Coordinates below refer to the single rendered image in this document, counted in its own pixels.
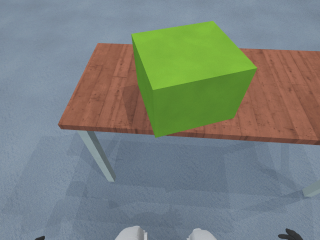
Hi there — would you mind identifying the robot thigh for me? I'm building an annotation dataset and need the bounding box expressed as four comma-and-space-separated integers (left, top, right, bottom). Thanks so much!
186, 230, 217, 240
115, 226, 148, 240

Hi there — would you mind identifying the robot left thigh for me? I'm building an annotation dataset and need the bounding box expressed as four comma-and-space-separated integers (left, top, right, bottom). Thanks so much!
115, 226, 148, 240

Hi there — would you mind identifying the carton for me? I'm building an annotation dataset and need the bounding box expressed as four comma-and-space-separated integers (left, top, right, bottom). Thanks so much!
131, 21, 257, 138

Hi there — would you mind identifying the table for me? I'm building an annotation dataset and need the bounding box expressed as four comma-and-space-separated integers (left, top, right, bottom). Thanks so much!
58, 43, 320, 197

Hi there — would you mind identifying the robot right hand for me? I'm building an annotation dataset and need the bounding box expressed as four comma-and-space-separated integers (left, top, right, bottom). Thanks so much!
278, 228, 303, 240

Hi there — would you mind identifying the robot right thigh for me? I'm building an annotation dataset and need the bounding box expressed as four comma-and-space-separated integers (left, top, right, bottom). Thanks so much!
186, 230, 217, 240

